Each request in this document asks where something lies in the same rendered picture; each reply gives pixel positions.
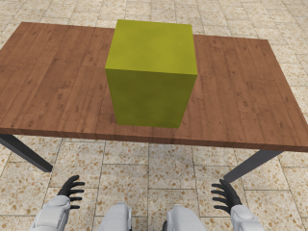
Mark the robot right thigh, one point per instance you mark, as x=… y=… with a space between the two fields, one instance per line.
x=183 y=219

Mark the robot left thigh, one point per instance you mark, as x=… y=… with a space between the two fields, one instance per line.
x=118 y=218

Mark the robot thigh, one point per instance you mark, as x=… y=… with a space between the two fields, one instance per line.
x=183 y=219
x=118 y=218

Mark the table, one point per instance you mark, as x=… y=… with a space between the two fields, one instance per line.
x=53 y=83

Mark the carton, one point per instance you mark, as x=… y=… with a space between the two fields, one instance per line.
x=151 y=70

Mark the robot right forearm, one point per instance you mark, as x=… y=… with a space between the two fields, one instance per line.
x=242 y=219

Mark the robot left forearm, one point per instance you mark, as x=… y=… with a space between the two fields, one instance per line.
x=53 y=216

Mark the right robot hand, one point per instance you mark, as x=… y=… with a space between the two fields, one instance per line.
x=231 y=199

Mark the left robot hand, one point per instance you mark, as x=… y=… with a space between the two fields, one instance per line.
x=66 y=190

